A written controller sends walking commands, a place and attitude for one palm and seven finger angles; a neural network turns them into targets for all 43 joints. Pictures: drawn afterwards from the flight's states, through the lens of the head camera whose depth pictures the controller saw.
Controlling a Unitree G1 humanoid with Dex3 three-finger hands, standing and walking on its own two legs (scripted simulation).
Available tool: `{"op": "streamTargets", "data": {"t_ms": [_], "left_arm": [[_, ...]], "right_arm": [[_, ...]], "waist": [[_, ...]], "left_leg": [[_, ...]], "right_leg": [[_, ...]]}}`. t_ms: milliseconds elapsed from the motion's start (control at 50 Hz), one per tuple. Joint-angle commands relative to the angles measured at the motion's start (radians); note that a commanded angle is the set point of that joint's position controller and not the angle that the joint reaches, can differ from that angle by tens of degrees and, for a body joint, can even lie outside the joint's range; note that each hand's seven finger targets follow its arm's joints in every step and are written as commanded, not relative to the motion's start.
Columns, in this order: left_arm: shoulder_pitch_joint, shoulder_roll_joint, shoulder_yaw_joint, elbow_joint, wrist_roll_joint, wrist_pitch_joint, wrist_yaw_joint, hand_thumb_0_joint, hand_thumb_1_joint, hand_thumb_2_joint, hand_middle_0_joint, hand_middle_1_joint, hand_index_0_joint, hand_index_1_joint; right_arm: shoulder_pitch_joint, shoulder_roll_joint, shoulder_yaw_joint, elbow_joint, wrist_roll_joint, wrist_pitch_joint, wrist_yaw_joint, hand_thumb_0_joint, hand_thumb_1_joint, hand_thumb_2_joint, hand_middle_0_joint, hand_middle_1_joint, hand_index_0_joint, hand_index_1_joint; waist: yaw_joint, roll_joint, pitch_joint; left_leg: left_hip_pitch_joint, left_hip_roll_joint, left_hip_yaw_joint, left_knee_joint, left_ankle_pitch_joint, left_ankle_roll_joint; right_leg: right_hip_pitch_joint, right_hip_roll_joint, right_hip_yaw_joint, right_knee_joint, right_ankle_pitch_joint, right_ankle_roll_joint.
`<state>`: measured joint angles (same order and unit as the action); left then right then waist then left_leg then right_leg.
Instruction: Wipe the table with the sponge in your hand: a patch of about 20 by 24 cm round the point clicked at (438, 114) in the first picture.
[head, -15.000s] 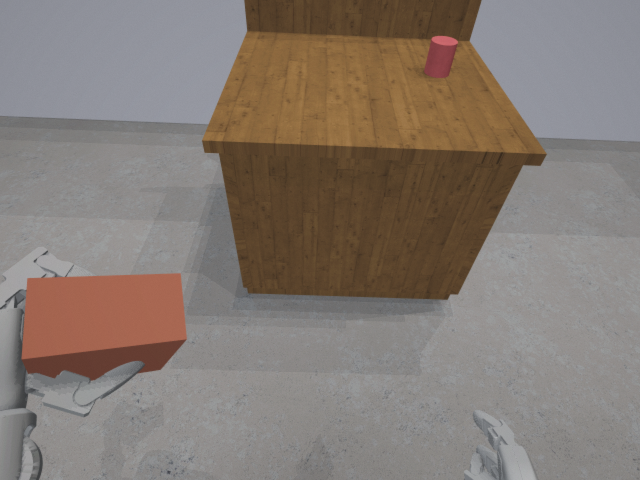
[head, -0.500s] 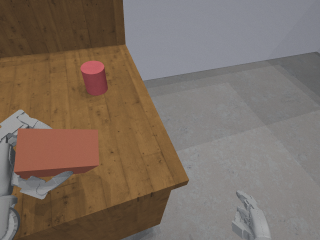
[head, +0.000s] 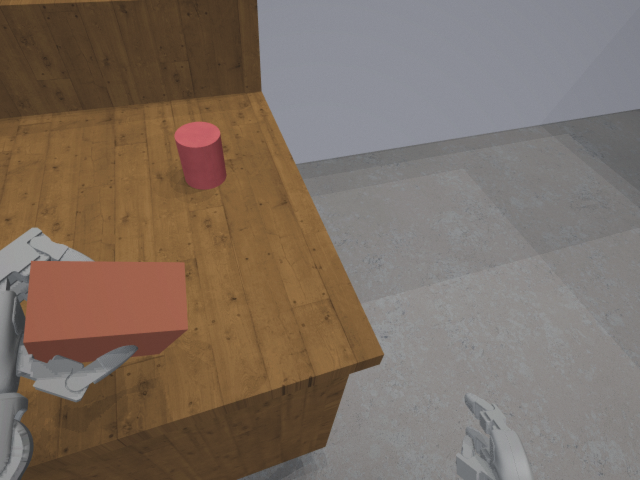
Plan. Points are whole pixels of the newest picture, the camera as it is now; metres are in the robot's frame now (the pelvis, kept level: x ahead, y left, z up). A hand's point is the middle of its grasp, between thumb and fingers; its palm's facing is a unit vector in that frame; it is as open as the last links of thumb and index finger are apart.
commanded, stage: look again from close up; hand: left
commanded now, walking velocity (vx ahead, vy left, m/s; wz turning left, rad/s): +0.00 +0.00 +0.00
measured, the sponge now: (128, 315) +0.23 +0.22 +0.13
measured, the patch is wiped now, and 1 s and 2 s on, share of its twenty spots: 0.00 0.00 0.00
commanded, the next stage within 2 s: come to a stop and stand still in 0.08 s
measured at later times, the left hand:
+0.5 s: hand (105, 291) +0.24 +0.23 +0.17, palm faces +0.34 -0.86 -0.38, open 10.1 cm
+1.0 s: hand (85, 309) +0.23 +0.25 +0.15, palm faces +0.36 -0.86 -0.36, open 10.1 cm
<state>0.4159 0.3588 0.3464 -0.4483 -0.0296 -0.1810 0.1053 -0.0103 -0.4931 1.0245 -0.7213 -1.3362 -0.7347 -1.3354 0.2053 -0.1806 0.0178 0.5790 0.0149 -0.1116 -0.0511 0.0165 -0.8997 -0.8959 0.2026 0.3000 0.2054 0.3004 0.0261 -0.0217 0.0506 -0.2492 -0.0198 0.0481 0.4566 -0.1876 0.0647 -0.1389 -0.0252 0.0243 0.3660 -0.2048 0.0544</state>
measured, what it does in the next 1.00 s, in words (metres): stands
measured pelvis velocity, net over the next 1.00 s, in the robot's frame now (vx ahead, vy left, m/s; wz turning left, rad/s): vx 0.01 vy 0.00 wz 0.00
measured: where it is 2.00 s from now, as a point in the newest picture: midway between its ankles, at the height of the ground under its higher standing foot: outside the picture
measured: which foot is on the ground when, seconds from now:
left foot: down 0.00-1.00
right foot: down 0.00-1.00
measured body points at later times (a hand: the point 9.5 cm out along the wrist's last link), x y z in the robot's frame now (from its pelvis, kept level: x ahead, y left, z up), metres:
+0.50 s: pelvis +0.00 +0.00 +0.00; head +0.03 +0.01 +0.45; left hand +0.21 +0.27 +0.19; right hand +0.18 -0.23 -0.07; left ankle +0.04 +0.07 -0.74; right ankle +0.00 -0.16 -0.74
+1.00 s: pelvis +0.01 +0.00 +0.00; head +0.02 +0.03 +0.45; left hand +0.20 +0.29 +0.17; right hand +0.21 -0.23 -0.05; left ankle +0.04 +0.07 -0.74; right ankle +0.00 -0.16 -0.74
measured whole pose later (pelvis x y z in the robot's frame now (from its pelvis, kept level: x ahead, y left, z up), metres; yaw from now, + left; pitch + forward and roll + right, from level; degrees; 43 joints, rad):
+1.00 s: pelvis +0.01 +0.00 +0.00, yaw +0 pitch -1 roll -2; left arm 0.44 0.38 0.34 -0.45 -0.04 -0.19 0.09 -0.01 -0.49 1.03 -0.72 -1.33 -0.74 -1.33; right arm 0.17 -0.19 0.01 0.56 0.02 -0.11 -0.05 0.02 -0.90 -0.90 0.20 0.30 0.20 0.30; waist 0.03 -0.04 0.03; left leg -0.25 -0.01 0.05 0.48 -0.21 0.06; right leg -0.14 -0.02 0.03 0.37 -0.22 0.05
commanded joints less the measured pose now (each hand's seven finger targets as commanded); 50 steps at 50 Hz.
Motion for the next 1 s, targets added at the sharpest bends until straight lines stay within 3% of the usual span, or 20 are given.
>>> {"op": "streamTargets", "data": {"t_ms": [0,80,100,220,240,260,280,300,320,380,460,480,500,560,580,680,740,800,860,980], "left_arm": [[-0.086,0.152,0.093,-0.236,-0.005,-0.077,0.015,0.000,0.100,1.300,-1.200,-1.600,-1.200,-1.600],[-0.068,0.183,0.127,-0.254,-0.001,-0.082,0.020,0.000,0.100,1.300,-1.200,-1.600,-1.200,-1.600],[-0.067,0.159,0.104,-0.252,-0.002,-0.085,0.017,0.000,0.100,1.300,-1.200,-1.600,-1.200,-1.600],[-0.055,0.162,0.111,-0.247,-0.005,-0.087,0.015,0.000,0.100,1.300,-1.200,-1.600,-1.200,-1.600],[-1.099,0.984,0.692,-0.470,0.151,-0.198,0.014,0.000,0.100,1.300,-1.200,-1.600,-1.200,-1.600],[-0.514,0.319,0.255,0.131,0.039,-0.165,-0.031,0.000,0.100,1.300,-1.200,-1.600,-1.200,-1.600],[-0.313,0.231,0.197,0.032,-0.011,-0.136,-0.019,0.000,0.100,1.300,-1.200,-1.600,-1.200,-1.600],[-0.322,0.192,0.133,0.031,0.005,-0.132,-0.027,0.000,0.100,1.300,-1.200,-1.600,-1.200,-1.600],[-0.285,0.202,0.114,-0.053,-0.006,-0.139,-0.037,0.000,0.100,1.300,-1.200,-1.600,-1.200,-1.600],[-0.077,0.082,0.018,-0.152,-0.021,-0.134,-0.037,0.000,0.100,1.300,-1.200,-1.600,-1.200,-1.600],[-0.024,0.208,0.131,-0.201,-0.014,-0.129,-0.016,0.000,0.100,1.300,-1.200,-1.600,-1.200,-1.600],[-0.036,0.268,0.198,-0.206,-0.014,-0.124,-0.002,0.000,0.100,1.300,-1.200,-1.600,-1.200,-1.600],[-0.048,0.245,0.190,-0.185,-0.020,-0.125,-0.004,0.000,0.100,1.300,-1.200,-1.600,-1.200,-1.600],[-0.103,0.275,0.223,-0.217,-0.030,-0.135,-0.001,0.000,0.100,1.300,-1.200,-1.600,-1.200,-1.600],[-0.148,0.295,0.229,-0.257,-0.026,-0.136,0.003,0.000,0.100,1.300,-1.200,-1.600,-1.200,-1.600],[-0.112,0.194,0.125,-0.324,-0.024,-0.127,0.002,0.000,0.100,1.300,-1.200,-1.600,-1.200,-1.600],[-0.040,0.165,0.098,-0.303,-0.016,-0.110,0.005,0.000,0.100,1.300,-1.200,-1.600,-1.200,-1.600],[0.004,0.144,0.091,-0.231,-0.014,-0.089,0.008,0.000,0.100,1.300,-1.200,-1.600,-1.200,-1.600],[-0.014,0.177,0.128,-0.206,-0.019,-0.080,0.008,0.000,0.100,1.300,-1.200,-1.600,-1.200,-1.600],[-0.114,0.197,0.126,-0.248,-0.022,-0.075,0.011,0.000,0.100,1.300,-1.200,-1.600,-1.200,-1.600]], "right_arm": [[-0.098,-0.141,-0.055,-0.160,0.005,-0.057,-0.011,0.000,-0.900,-0.900,0.200,0.300,0.200,0.300],[-0.100,-0.141,-0.061,-0.159,0.009,-0.066,-0.011,0.000,-0.900,-0.900,0.200,0.300,0.200,0.300],[-0.094,-0.143,-0.059,-0.158,0.005,-0.065,-0.009,0.000,-0.900,-0.900,0.200,0.300,0.200,0.300],[-0.086,-0.144,-0.066,-0.156,0.007,-0.067,-0.007,0.000,-0.900,-0.900,0.200,0.300,0.200,0.300],[-0.013,-0.175,-0.044,-0.150,-0.061,-0.106,0.013,0.000,-0.900,-0.900,0.200,0.300,0.200,0.300],[-0.079,-0.054,-0.010,-0.071,-0.022,-0.102,0.010,0.000,-0.900,-0.900,0.200,0.300,0.200,0.300],[-0.078,-0.131,-0.080,-0.111,0.005,-0.098,0.011,0.000,-0.900,-0.900,0.200,0.300,0.200,0.300],[-0.026,-0.156,-0.087,-0.136,0.003,-0.116,0.015,0.000,-0.900,-0.900,0.200,0.300,0.200,0.300],[-0.045,-0.159,-0.085,-0.137,0.006,-0.119,0.025,0.000,-0.900,-0.900,0.200,0.300,0.200,0.300],[-0.092,-0.138,-0.073,-0.152,0.021,-0.119,0.057,0.000,-0.900,-0.900,0.200,0.300,0.200,0.300],[-0.086,-0.147,-0.068,-0.162,0.007,-0.108,0.041,0.000,-0.900,-0.900,0.200,0.300,0.200,0.300],[-0.106,-0.152,-0.069,-0.156,0.008,-0.097,0.029,0.000,-0.900,-0.900,0.200,0.300,0.200,0.300],[-0.097,-0.148,-0.067,-0.159,0.003,-0.090,0.019,0.000,-0.900,-0.900,0.200,0.300,0.200,0.300],[-0.092,-0.137,-0.063,-0.159,0.005,-0.084,-0.004,0.000,-0.900,-0.900,0.200,0.300,0.200,0.300],[-0.106,-0.141,-0.062,-0.155,0.006,-0.083,-0.009,0.000,-0.900,-0.900,0.200,0.300,0.200,0.300],[-0.098,-0.134,-0.060,-0.150,0.011,-0.104,-0.002,0.000,-0.900,-0.900,0.200,0.300,0.200,0.300],[-0.076,-0.149,-0.068,-0.143,0.007,-0.099,0.010,0.000,-0.900,-0.900,0.200,0.300,0.200,0.300],[-0.076,-0.155,-0.067,-0.134,0.005,-0.077,0.009,0.000,-0.900,-0.900,0.200,0.300,0.200,0.300],[-0.084,-0.147,-0.065,-0.146,0.009,-0.054,0.001,0.000,-0.900,-0.900,0.200,0.300,0.200,0.300],[-0.112,-0.138,-0.052,-0.165,0.009,-0.046,-0.015,0.000,-0.900,-0.900,0.200,0.300,0.200,0.300]], "waist": [[-0.013,0.101,-0.119],[-0.010,0.116,-0.124],[-0.013,0.121,-0.125],[-0.015,0.095,-0.142],[0.013,-0.034,0.011],[-0.017,-0.027,-0.158],[0.013,0.134,-0.196],[0.002,0.201,-0.221],[0.008,0.251,-0.221],[0.016,0.152,-0.197],[0.015,-0.086,-0.142],[0.014,-0.082,-0.142],[0.005,-0.086,-0.125],[0.000,0.024,-0.152],[-0.003,0.091,-0.161],[-0.001,0.149,-0.266],[0.000,0.097,-0.258],[-0.004,0.057,-0.214],[-0.004,0.048,-0.171],[-0.008,0.101,-0.120]], "left_leg": [[-0.007,0.107,-0.107,-0.153,-0.128,-0.032],[-0.009,0.112,-0.111,-0.153,-0.130,-0.032],[-0.018,0.111,-0.114,-0.157,-0.139,-0.030],[0.013,0.108,-0.112,-0.138,-0.073,-0.035],[-0.140,0.130,-0.083,0.011,-0.016,-0.027],[0.088,0.080,-0.109,-0.039,0.099,-0.028],[0.143,0.094,-0.084,-0.091,0.065,-0.055],[0.128,0.111,-0.092,-0.096,0.015,-0.051],[0.110,0.130,-0.123,-0.110,-0.010,-0.031],[0.041,0.133,-0.114,-0.127,-0.056,-0.022],[0.007,0.096,-0.093,-0.081,-0.078,-0.040],[0.020,0.089,-0.089,-0.077,-0.080,-0.044],[0.012,0.085,-0.098,-0.077,-0.075,-0.042],[0.040,0.088,-0.097,-0.071,0.023,-0.034],[0.054,0.089,-0.094,-0.069,0.053,-0.035],[0.186,0.099,-0.086,-0.015,0.335,-0.036],[0.182,0.115,-0.091,-0.004,0.409,-0.039],[0.133,0.116,-0.087,-0.022,0.351,-0.044],[0.090,0.117,-0.087,-0.046,0.256,-0.045],[0.044,0.107,-0.087,-0.101,0.014,-0.035]], "right_leg": [[0.037,-0.017,-0.005,-0.034,0.049,-0.062],[0.044,-0.016,-0.002,-0.021,0.053,-0.063],[0.046,-0.012,-0.007,-0.021,0.050,-0.063],[0.040,-0.015,-0.002,-0.015,0.086,-0.066],[-0.160,-0.067,0.042,-0.056,0.077,-0.085],[-0.196,-0.063,0.049,-0.007,0.003,-0.108],[-0.093,-0.012,0.041,0.027,0.020,-0.111],[-0.076,-0.009,0.055,0.058,0.018,-0.110],[-0.073,-0.021,0.055,0.082,0.018,-0.095],[-0.021,-0.024,0.041,0.073,0.032,-0.082],[-0.046,-0.041,0.068,-0.024,0.017,-0.075],[-0.067,-0.043,0.072,-0.035,-0.001,-0.076],[-0.078,-0.046,0.067,-0.043,-0.009,-0.079],[-0.037,-0.043,0.061,-0.007,0.095,-0.078],[-0.032,-0.040,0.058,0.005,0.119,-0.079],[0.011,-0.036,0.030,0.036,0.272,-0.075],[0.021,-0.037,0.009,0.034,0.310,-0.069],[0.010,-0.036,0.001,0.015,0.283,-0.065],[0.009,-0.042,0.009,-0.002,0.244,-0.066],[-0.003,-0.035,0.015,-0.040,0.123,-0.067]]}}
